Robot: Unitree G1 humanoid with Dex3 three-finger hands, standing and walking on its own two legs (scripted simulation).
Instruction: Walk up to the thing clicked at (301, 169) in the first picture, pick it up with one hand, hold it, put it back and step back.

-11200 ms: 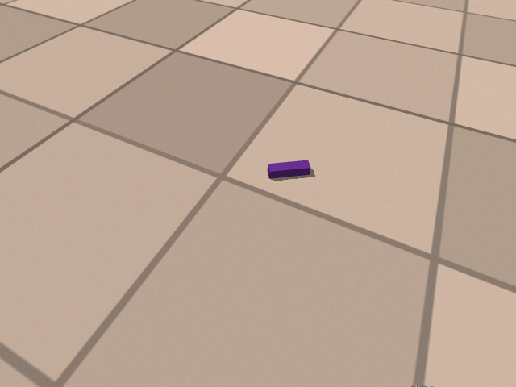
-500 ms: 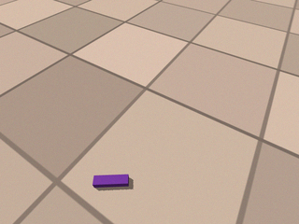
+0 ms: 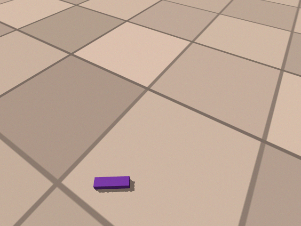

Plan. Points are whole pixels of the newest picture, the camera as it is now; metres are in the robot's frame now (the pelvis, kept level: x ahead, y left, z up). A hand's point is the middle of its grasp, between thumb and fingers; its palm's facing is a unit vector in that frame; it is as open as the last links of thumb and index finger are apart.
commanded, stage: stand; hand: left
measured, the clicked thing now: (112, 182) +0.48 +0.23 -0.75
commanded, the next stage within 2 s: walk up in 0.64 s
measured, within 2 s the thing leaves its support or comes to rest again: neither
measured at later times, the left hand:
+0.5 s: hand out of the picture +0.06 +0.25 -0.16, palm faces -0.03 -0.94 -0.34, open 7.4 cm
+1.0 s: hand out of the picture +0.08 +0.26 -0.16, palm faces -0.01 -0.93 -0.38, open 7.4 cm
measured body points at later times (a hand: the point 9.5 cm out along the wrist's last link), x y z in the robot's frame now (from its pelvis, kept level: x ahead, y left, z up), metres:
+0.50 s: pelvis -0.01 +0.00 +0.00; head +0.01 +0.00 +0.45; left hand +0.06 +0.30 -0.13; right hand +0.07 -0.30 -0.13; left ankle +0.01 +0.13 -0.75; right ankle -0.02 -0.13 -0.75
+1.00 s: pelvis +0.05 -0.01 -0.02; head +0.06 -0.02 +0.43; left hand +0.08 +0.31 -0.13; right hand +0.09 -0.32 -0.15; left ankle +0.01 +0.12 -0.72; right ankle -0.02 -0.13 -0.75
